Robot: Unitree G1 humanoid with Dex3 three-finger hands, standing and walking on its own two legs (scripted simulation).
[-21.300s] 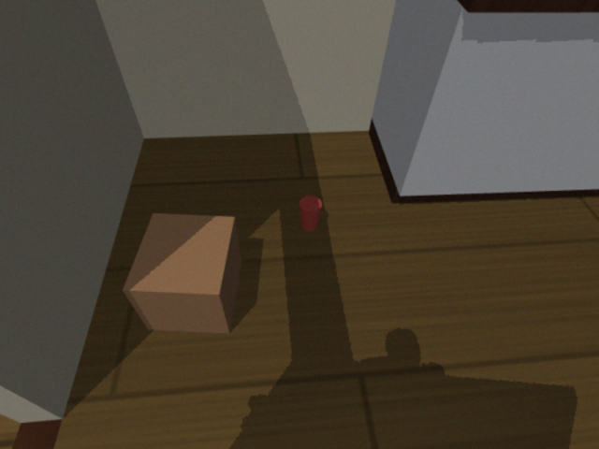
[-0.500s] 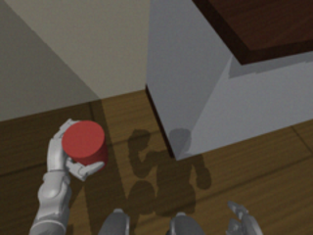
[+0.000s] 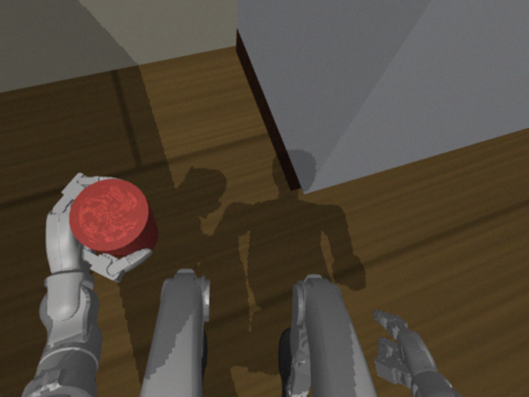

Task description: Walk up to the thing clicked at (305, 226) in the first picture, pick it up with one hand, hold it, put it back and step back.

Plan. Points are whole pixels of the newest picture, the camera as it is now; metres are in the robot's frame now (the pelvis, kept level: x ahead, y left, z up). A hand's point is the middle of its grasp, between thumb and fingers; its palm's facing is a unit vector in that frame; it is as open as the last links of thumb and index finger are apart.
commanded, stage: crouch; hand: left
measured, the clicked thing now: (124, 226) +0.35 +0.21 -0.06
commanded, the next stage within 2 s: lower in 0.94 s
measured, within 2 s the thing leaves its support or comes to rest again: neither
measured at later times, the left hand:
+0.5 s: hand (141, 252) +0.34 +0.22 -0.21, palm faces +0.21 -0.98 -0.05, open 11.7 cm
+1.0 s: hand (144, 259) +0.34 +0.23 -0.28, palm faces +0.19 -0.98 -0.04, open 11.7 cm
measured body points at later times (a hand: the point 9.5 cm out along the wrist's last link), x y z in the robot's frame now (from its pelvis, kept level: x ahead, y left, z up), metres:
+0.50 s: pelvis -0.03 +0.00 -0.14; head +0.16 +0.04 +0.26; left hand +0.32 +0.27 -0.21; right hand +0.12 -0.26 -0.27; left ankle +0.07 +0.13 -0.46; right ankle +0.06 -0.13 -0.46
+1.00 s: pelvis -0.03 +0.00 -0.19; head +0.18 +0.07 +0.20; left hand +0.32 +0.28 -0.28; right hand +0.14 -0.27 -0.30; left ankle +0.07 +0.13 -0.46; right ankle +0.06 -0.13 -0.46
